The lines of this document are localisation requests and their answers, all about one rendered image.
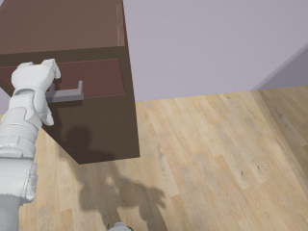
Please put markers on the handle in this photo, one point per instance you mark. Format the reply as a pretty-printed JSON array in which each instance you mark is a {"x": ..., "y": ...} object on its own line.
[{"x": 53, "y": 96}]

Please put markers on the cabinet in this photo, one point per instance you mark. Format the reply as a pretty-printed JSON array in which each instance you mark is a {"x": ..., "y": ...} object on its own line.
[{"x": 98, "y": 128}]

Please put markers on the robot left forearm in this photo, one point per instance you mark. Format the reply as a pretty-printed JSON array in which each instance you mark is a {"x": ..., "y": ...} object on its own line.
[{"x": 20, "y": 124}]

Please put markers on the robot left upper arm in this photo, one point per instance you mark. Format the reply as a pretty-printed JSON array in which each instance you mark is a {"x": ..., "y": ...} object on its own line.
[{"x": 18, "y": 185}]

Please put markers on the robot left shin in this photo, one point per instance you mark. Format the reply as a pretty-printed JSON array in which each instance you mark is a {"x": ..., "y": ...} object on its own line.
[{"x": 119, "y": 224}]

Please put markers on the left robot hand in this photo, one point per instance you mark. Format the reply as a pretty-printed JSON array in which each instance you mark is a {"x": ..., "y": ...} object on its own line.
[{"x": 40, "y": 76}]

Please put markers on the drawer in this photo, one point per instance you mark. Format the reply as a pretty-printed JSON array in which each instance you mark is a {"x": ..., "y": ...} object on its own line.
[{"x": 100, "y": 77}]

